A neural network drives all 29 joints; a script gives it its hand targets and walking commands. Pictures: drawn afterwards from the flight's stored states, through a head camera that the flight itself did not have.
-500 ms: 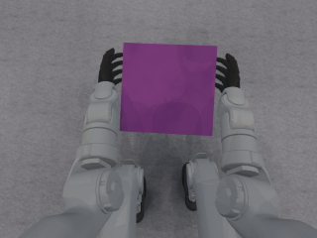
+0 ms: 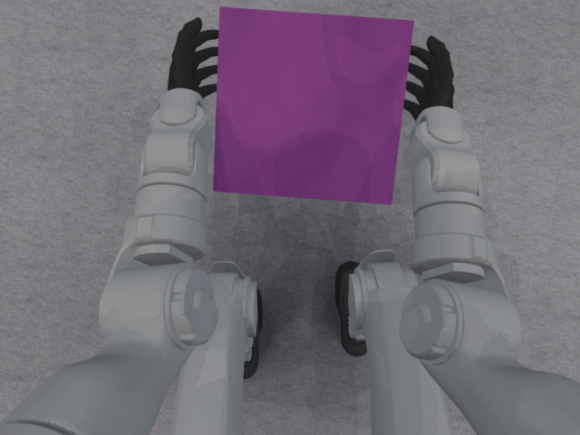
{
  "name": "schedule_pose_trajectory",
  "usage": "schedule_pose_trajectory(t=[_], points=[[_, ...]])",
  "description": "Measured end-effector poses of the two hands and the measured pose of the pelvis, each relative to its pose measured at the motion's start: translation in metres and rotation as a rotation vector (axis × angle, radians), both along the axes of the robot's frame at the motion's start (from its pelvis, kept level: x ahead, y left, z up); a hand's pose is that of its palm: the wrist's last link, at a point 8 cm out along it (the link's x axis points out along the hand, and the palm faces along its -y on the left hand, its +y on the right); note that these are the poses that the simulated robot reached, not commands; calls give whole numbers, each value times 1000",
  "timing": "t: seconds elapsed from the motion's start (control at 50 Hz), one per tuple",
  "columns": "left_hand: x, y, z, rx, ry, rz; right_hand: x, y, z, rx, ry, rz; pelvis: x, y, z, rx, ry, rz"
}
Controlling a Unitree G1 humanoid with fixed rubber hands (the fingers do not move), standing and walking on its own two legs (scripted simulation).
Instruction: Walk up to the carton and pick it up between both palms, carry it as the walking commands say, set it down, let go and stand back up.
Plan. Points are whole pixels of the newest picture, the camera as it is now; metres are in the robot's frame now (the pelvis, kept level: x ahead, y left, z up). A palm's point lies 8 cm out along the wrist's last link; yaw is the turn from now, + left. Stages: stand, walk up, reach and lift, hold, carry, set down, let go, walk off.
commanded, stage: set down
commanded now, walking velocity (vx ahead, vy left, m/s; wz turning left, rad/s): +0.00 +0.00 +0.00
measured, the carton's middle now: (306, 121) +0.51 -0.03 -0.20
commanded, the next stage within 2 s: none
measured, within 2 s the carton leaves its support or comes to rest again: neither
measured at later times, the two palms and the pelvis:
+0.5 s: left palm (205, 101) +0.54 +0.12 -0.18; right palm (408, 115) +0.51 -0.18 -0.19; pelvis +0.00 +0.00 -0.05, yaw +0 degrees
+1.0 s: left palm (212, 104) +0.55 +0.12 -0.23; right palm (405, 105) +0.53 -0.18 -0.22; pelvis +0.00 +0.00 -0.09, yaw -1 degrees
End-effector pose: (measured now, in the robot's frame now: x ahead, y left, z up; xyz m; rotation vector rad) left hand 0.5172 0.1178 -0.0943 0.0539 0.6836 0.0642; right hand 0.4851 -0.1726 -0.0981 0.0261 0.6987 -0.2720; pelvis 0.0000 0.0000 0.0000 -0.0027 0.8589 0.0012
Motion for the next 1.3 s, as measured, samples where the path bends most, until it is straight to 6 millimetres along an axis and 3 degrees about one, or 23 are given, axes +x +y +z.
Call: schedule_pose_trajectory(t=[0.56, 0.78, 1.3], points=[[23, 0, -101, -4, 23, -40, 24, -5, -98, 7, 18, 24, -3, -2, -61, -3, -30, 3], [30, 0, -135, -24, 32, -56, 44, -9, -116, -12, 26, 63, 0, -1, -79, -8, -54, -2], [36, -5, -140, -46, 17, -91, 49, -17, -128, -4, 19, 61, -3, -2, -92, -5, -98, -10]])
